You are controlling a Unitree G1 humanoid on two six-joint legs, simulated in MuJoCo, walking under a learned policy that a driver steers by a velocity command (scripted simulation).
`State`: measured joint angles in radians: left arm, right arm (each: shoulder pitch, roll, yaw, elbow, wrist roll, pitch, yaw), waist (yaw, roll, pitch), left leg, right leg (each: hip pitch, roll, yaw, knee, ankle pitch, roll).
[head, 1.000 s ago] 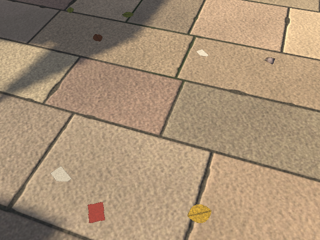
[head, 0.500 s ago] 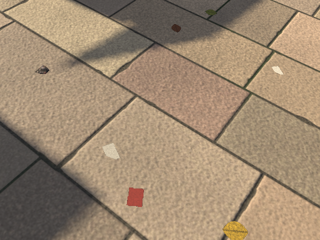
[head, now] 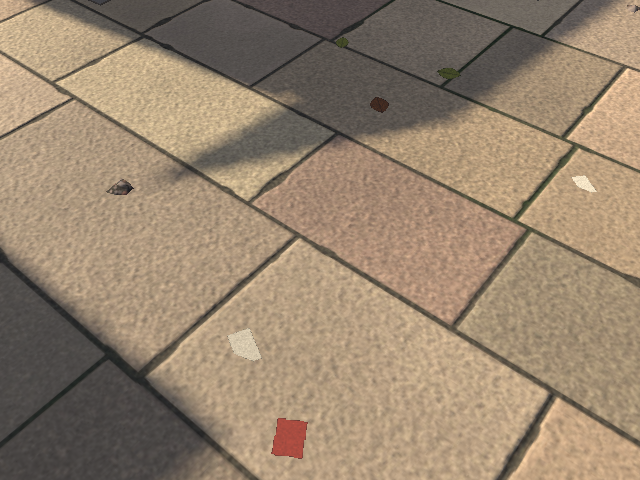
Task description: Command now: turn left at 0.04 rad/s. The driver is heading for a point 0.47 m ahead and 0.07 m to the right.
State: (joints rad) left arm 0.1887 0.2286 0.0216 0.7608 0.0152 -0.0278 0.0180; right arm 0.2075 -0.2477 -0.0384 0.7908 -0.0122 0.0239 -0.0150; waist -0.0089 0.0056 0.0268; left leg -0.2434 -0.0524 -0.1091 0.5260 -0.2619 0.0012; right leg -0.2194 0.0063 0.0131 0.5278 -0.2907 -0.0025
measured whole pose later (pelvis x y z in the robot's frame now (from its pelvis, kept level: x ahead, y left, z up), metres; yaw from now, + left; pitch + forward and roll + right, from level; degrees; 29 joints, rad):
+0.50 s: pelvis +0.01 -0.02 +0.00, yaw +0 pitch -2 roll +0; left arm 0.22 0.24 0.01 0.91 0.01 -0.03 0.02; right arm 0.19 -0.23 -0.05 0.97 0.00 0.02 -0.04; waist 0.00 0.01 0.04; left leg -0.19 -0.03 -0.12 0.48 -0.25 -0.02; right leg -0.17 0.03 0.00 0.48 -0.28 -0.03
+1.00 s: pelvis +0.12 +0.05 +0.01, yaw -2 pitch +0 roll +0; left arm 0.23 0.30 0.05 0.90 -0.03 -0.08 -0.01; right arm 0.36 -0.22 -0.03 1.05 -0.01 -0.10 0.01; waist -0.03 -0.05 -0.01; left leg -0.06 -0.03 0.05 0.30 -0.25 0.05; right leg -0.56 -0.06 0.04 1.06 -0.21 -0.06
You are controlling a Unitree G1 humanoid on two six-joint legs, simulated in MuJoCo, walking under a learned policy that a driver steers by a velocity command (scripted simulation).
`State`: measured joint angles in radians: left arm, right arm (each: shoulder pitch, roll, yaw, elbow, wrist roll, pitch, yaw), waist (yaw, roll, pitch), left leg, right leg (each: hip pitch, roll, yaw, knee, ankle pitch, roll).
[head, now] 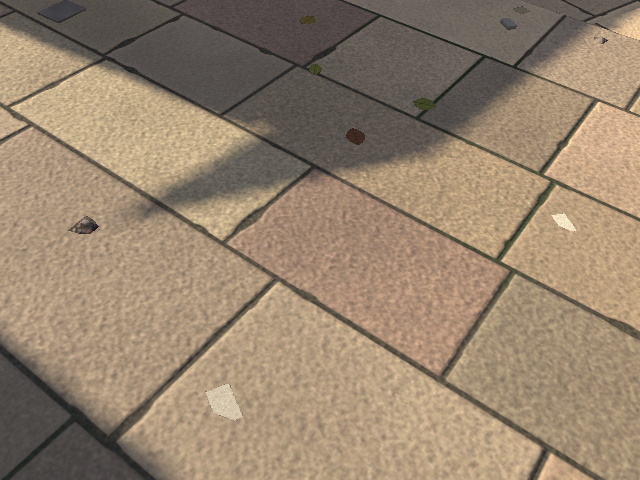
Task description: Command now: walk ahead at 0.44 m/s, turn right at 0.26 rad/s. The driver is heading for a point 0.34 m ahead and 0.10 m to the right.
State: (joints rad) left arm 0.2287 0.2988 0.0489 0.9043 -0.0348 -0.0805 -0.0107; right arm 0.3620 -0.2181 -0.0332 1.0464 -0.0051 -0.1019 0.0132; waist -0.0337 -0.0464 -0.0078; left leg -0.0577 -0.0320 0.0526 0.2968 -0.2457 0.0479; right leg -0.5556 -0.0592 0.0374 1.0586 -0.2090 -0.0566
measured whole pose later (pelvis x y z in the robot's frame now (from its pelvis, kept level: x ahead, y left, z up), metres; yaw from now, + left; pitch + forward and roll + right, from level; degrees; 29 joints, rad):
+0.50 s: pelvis +0.25 -0.06 -0.01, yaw -11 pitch +1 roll -1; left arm 0.15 0.26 0.04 0.83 0.01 -0.07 -0.04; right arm 0.19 -0.29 -0.04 0.89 0.01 -0.07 -0.03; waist 0.00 0.03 0.07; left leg -0.53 0.09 -0.05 1.15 -0.39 -0.04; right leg -0.30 0.10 -0.04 0.39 -0.10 -0.11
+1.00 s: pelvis +0.36 -0.04 -0.01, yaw -12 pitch +0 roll +0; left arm 0.18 0.24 0.02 0.99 0.00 0.00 0.02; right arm 0.14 -0.23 -0.04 0.95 0.00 -0.03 -0.03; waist 0.01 -0.01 0.03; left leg -0.28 0.01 -0.01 0.51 -0.23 -0.01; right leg -0.16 0.03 0.00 0.48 -0.32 -0.02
